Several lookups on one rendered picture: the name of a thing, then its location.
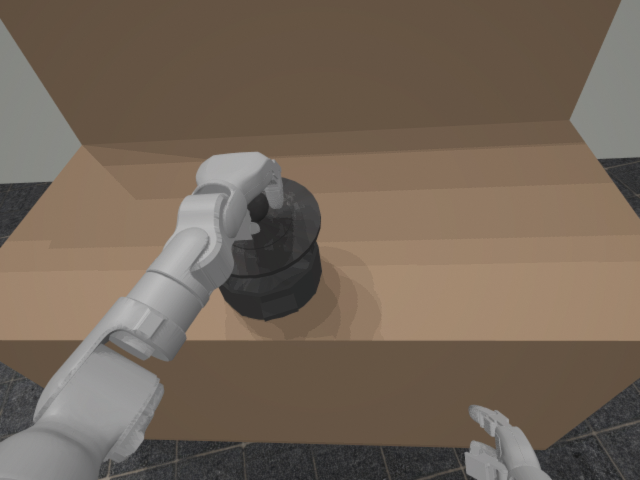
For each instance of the left robot upper arm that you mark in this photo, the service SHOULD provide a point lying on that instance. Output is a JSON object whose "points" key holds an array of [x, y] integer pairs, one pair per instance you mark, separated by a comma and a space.
{"points": [[102, 413]]}

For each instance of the right robot hand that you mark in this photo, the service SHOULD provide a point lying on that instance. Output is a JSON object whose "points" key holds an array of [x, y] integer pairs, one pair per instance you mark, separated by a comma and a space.
{"points": [[512, 447]]}

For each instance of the left robot hand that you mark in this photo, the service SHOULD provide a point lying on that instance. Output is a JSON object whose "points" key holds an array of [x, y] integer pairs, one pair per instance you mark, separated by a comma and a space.
{"points": [[251, 173]]}

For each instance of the robot left forearm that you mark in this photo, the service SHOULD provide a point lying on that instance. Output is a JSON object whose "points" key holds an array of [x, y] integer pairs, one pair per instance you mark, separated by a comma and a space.
{"points": [[153, 318]]}

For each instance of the lid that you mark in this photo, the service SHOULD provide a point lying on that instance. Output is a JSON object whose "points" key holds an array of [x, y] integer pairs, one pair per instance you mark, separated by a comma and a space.
{"points": [[286, 235]]}

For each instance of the knob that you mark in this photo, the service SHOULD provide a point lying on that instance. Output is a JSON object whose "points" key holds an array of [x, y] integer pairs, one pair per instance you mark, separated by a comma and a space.
{"points": [[258, 208]]}

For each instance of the table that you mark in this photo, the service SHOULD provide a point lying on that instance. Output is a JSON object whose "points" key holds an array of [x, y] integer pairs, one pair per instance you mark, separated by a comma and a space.
{"points": [[473, 249]]}

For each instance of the pot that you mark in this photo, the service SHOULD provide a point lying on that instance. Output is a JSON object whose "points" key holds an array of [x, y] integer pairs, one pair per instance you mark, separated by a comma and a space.
{"points": [[277, 295]]}

